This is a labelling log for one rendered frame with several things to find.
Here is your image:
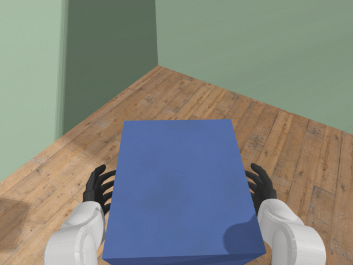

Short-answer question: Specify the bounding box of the robot left forearm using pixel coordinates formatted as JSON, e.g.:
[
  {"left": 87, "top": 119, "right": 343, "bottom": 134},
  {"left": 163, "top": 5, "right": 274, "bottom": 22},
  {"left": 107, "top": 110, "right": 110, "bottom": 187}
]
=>
[{"left": 43, "top": 201, "right": 106, "bottom": 265}]

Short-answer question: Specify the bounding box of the robot right forearm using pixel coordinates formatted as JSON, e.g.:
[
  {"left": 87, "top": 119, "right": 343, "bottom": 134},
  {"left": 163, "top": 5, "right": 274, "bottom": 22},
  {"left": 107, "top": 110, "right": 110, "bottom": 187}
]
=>
[{"left": 257, "top": 199, "right": 326, "bottom": 265}]

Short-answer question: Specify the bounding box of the carton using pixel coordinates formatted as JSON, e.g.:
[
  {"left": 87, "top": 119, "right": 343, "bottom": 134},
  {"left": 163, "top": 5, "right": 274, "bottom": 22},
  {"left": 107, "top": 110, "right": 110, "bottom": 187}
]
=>
[{"left": 102, "top": 119, "right": 266, "bottom": 265}]

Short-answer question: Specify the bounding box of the left robot hand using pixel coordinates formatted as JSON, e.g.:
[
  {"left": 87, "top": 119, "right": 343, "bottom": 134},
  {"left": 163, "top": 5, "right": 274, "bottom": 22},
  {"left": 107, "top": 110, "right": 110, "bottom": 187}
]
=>
[{"left": 83, "top": 164, "right": 116, "bottom": 216}]

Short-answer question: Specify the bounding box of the right robot hand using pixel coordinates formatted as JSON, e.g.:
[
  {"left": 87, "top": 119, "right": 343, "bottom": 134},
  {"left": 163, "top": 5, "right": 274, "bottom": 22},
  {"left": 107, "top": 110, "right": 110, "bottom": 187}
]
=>
[{"left": 245, "top": 163, "right": 277, "bottom": 216}]

